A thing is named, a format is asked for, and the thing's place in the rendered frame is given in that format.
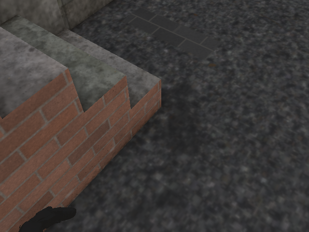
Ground robot left hand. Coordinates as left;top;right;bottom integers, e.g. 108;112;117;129
19;206;76;232

